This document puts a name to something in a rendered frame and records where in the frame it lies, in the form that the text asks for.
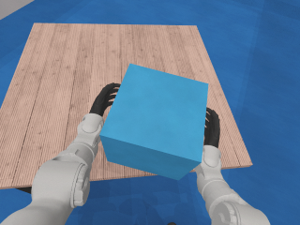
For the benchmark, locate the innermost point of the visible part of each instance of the right robot hand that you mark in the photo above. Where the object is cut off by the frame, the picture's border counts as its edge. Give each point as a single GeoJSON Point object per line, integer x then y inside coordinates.
{"type": "Point", "coordinates": [212, 129]}

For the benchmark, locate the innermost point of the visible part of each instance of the carton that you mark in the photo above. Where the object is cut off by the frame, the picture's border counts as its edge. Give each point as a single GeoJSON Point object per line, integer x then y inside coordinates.
{"type": "Point", "coordinates": [156, 123]}

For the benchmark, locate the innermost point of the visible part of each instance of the left robot hand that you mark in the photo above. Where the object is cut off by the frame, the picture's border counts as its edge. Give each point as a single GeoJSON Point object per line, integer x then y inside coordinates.
{"type": "Point", "coordinates": [102, 102]}

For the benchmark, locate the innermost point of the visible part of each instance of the robot left upper arm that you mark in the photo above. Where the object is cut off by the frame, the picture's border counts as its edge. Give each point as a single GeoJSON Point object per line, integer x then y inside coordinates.
{"type": "Point", "coordinates": [60, 187]}

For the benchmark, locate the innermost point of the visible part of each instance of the right robot forearm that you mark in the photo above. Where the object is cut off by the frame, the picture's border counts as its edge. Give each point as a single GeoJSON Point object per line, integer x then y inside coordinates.
{"type": "Point", "coordinates": [210, 183]}

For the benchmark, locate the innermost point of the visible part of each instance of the left robot forearm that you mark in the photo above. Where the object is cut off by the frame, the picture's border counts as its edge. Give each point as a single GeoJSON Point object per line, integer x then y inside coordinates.
{"type": "Point", "coordinates": [84, 147]}

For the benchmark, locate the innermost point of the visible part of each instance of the robot right upper arm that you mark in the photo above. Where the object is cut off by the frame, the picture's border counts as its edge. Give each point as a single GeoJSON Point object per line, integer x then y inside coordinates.
{"type": "Point", "coordinates": [233, 213]}

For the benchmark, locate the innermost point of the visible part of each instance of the table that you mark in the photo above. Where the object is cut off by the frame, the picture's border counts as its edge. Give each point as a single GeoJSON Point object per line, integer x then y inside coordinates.
{"type": "Point", "coordinates": [64, 67]}

